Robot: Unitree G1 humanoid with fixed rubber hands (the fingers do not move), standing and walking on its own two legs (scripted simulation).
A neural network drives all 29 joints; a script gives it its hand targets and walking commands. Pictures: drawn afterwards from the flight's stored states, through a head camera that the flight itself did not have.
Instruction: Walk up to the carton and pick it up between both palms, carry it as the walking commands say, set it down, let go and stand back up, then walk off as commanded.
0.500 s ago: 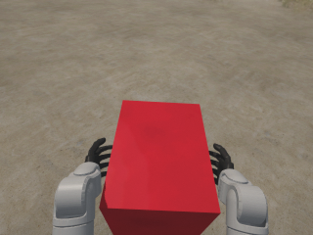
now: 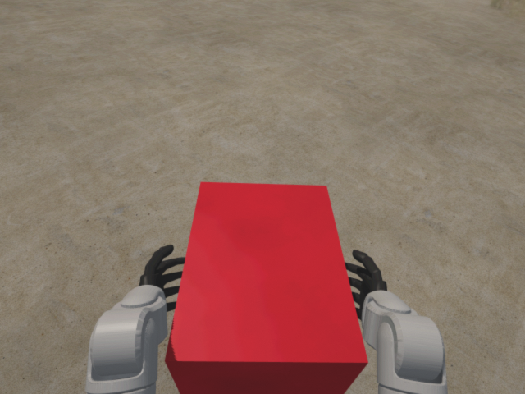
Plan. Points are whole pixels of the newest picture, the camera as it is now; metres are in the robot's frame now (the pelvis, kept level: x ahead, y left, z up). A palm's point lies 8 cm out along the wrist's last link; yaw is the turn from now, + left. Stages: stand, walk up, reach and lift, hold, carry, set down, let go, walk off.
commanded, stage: carry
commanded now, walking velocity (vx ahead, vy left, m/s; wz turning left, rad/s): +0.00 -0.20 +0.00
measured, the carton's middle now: (261, 295) +0.30 +0.02 +0.00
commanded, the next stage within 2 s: none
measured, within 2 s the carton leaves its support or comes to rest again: neither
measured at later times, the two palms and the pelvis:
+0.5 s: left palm (254, 347) +0.19 +0.02 +0.06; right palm (493, 366) +0.19 -0.28 +0.07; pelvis -0.07 -0.13 -0.01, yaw +1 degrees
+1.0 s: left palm out of the picture +0.14 -0.13 +0.08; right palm out of the picture +0.11 -0.42 +0.06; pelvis -0.14 -0.25 -0.01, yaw +1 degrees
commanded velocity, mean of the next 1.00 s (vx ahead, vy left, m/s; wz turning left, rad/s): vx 0.00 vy -0.20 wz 0.00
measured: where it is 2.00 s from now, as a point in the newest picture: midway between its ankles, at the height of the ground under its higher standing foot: outside the picture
